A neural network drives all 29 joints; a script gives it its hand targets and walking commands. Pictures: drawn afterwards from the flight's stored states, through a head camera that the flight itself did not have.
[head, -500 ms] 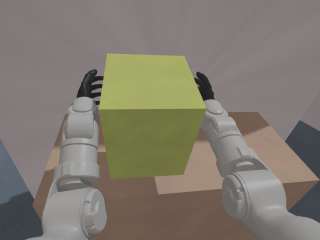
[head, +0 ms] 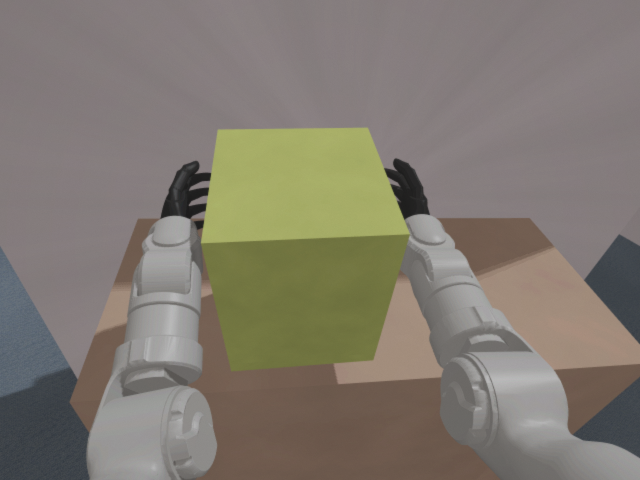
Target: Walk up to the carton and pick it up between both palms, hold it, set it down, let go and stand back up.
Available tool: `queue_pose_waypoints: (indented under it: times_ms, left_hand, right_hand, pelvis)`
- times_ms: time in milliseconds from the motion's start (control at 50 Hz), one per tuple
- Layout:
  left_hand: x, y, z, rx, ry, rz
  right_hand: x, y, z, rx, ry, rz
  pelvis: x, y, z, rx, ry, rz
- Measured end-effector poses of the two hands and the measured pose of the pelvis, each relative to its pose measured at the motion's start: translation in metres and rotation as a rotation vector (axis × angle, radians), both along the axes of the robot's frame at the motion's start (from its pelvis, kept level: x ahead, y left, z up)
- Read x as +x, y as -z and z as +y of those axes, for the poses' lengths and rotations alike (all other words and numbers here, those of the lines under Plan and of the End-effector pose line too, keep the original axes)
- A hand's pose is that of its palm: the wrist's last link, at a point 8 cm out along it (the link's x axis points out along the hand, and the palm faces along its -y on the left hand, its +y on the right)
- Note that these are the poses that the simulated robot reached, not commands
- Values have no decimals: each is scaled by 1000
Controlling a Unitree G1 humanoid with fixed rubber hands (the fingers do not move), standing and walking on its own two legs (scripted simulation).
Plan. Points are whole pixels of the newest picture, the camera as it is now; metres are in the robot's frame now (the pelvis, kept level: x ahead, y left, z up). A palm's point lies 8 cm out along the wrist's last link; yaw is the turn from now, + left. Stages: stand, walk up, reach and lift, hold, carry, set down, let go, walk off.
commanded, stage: set down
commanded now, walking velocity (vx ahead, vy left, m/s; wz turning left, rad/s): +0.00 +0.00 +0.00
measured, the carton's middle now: (299, 250) +0.41 +0.02 +0.12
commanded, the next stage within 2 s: none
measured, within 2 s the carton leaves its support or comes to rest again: rests again in 1.36 s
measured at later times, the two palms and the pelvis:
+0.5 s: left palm (192, 236) +0.40 +0.16 +0.15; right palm (414, 240) +0.40 -0.13 +0.14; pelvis +0.00 +0.00 +0.00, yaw -2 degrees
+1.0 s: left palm (190, 255) +0.40 +0.17 +0.11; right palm (405, 246) +0.41 -0.13 +0.13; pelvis +0.01 +0.01 +0.00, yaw -3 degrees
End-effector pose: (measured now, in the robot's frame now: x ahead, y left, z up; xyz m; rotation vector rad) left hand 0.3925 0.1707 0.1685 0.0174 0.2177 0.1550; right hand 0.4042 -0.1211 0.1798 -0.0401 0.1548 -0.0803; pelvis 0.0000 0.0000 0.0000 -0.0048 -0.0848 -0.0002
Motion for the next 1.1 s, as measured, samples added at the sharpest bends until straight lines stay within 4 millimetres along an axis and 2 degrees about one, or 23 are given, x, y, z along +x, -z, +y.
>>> queue_pose_waypoints:
  times_ms: [180,320,540,760,1100]
  left_hand:
    - [0,14,1,-5,-4,16]
    - [2,13,-7,14,-2,8]
    - [3,27,-13,-2,-6,27]
    - [2,59,-2,-47,-14,55]
    - [4,58,-7,-29,-5,49]
  right_hand:
    - [1,12,1,11,-3,13]
    - [-1,23,-8,29,3,8]
    - [1,38,-13,19,-1,26]
    - [7,48,-1,-16,-28,34]
    - [4,53,-7,-4,-17,20]
  pelvis:
    - [2,0,3,0,6,7]
    - [3,0,3,-3,18,8]
    - [0,-1,1,2,34,35]
    - [3,-1,2,6,31,72]
    - [8,-1,13,-1,51,53]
